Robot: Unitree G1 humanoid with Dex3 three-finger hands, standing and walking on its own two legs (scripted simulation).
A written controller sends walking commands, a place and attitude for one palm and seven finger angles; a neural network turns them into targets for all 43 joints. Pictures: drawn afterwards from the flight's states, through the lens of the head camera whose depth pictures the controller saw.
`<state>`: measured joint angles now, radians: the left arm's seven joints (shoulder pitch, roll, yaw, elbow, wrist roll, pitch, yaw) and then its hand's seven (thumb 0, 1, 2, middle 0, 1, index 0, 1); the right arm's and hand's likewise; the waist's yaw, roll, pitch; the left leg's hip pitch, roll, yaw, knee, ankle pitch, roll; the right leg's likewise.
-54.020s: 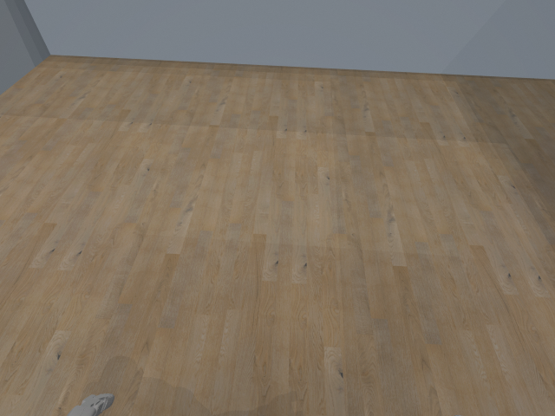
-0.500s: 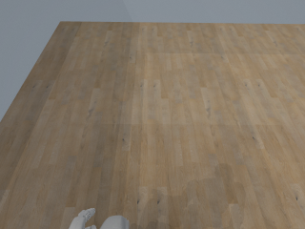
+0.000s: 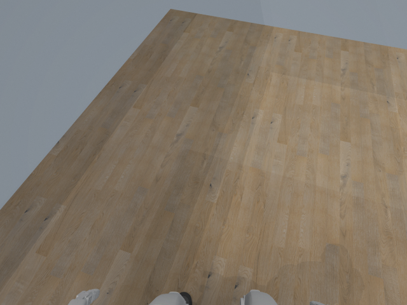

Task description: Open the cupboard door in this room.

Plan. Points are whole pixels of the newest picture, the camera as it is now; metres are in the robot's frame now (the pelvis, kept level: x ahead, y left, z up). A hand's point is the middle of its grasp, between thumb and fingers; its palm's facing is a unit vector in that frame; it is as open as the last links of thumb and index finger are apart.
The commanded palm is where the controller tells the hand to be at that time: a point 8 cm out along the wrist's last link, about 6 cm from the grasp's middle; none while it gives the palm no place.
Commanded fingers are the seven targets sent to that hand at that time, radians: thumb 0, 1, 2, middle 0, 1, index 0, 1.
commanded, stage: turn to face it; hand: left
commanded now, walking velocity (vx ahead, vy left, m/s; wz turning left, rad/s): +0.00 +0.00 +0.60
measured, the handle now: out of the picture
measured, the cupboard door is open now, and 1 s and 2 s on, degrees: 44 44 44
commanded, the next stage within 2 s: none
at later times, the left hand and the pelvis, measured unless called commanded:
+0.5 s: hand out of the picture -0.02 +0.16 -0.17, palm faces +0.39 -0.89 -0.24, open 7.3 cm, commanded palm none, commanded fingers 0.00 0.90 0.90 -0.20 -0.30 -0.20 -0.30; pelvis +0.02 -0.04 -0.01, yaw +22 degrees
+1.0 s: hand out of the picture +0.01 +0.15 -0.14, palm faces +0.56 -0.77 -0.31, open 7.4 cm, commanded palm none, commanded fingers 0.00 0.90 0.90 -0.20 -0.30 -0.20 -0.30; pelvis +0.04 -0.07 +0.00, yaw +37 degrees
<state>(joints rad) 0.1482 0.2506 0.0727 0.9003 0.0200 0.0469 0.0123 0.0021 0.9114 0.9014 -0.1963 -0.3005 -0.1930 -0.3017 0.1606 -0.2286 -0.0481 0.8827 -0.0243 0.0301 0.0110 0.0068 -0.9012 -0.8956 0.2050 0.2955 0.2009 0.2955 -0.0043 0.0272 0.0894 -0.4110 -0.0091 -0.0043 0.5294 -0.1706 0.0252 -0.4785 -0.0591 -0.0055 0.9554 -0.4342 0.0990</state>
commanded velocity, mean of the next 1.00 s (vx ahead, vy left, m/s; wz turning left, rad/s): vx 0.00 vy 0.00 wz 0.60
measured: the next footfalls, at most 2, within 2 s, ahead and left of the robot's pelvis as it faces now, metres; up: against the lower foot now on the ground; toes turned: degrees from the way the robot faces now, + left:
right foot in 0.10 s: +0.05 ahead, -0.15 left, +0.00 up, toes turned +2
left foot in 0.52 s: +0.01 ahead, +0.08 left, +0.00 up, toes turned +28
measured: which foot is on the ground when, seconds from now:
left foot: down 0.00-0.10, up 0.12-0.50, down 0.52-0.92, up 0.94-1.00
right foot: up 0.00-0.08, down 0.10-0.52, up 0.54-0.90, down 0.92-1.00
